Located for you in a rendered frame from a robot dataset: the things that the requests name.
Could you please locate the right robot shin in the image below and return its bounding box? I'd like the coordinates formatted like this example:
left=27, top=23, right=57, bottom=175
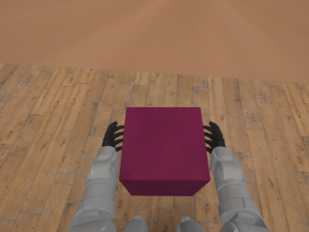
left=181, top=217, right=191, bottom=222

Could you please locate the robot right forearm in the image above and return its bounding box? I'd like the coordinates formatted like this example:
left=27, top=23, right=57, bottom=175
left=210, top=146, right=271, bottom=232

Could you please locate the left robot upper arm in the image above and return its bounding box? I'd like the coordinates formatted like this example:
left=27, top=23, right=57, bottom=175
left=68, top=219, right=117, bottom=232

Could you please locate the right robot upper arm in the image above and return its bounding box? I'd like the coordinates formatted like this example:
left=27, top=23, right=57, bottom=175
left=220, top=220, right=270, bottom=232

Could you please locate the robot shin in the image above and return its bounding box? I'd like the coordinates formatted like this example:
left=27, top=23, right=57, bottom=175
left=133, top=216, right=144, bottom=221
left=181, top=217, right=191, bottom=222

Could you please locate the robot right hand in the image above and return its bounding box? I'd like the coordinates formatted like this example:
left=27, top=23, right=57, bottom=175
left=203, top=121, right=226, bottom=154

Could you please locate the robot left hand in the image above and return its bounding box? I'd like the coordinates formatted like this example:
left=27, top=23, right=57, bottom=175
left=101, top=121, right=125, bottom=152

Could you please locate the left robot shin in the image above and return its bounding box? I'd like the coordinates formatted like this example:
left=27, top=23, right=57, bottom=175
left=133, top=216, right=144, bottom=221

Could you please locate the carton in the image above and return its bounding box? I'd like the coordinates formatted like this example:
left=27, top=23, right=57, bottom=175
left=119, top=107, right=211, bottom=196

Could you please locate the robot left forearm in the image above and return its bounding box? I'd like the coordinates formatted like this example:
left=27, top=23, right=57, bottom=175
left=67, top=146, right=119, bottom=232

